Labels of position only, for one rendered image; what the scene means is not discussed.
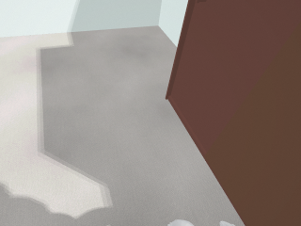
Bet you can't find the wardrobe door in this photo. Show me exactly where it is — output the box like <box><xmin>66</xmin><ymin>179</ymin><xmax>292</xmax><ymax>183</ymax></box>
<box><xmin>204</xmin><ymin>21</ymin><xmax>301</xmax><ymax>226</ymax></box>
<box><xmin>170</xmin><ymin>0</ymin><xmax>301</xmax><ymax>152</ymax></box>

